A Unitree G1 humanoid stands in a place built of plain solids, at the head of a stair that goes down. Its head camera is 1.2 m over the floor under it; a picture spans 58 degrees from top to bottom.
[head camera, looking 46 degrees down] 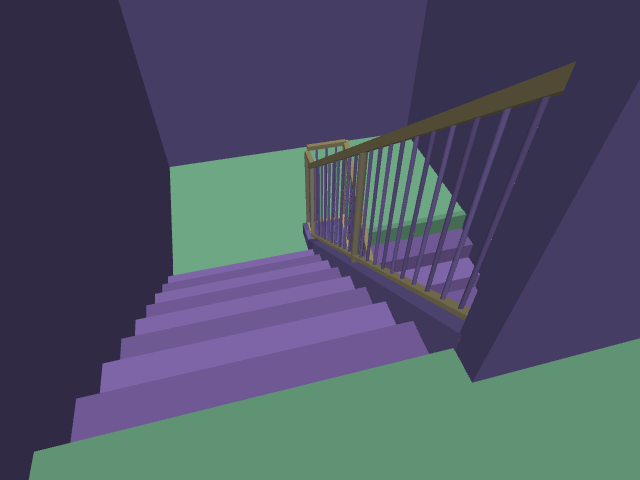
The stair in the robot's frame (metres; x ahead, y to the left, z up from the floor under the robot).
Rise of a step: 0.19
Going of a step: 0.24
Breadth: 1.20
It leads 15 degrees to the left of straight ahead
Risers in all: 9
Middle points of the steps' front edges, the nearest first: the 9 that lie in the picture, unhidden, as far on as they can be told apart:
0.54 0.17 0.00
0.77 0.23 -0.20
1.00 0.29 -0.38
1.22 0.35 -0.57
1.45 0.41 -0.76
1.68 0.46 -0.95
1.91 0.52 -1.14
2.13 0.58 -1.32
2.36 0.64 -1.51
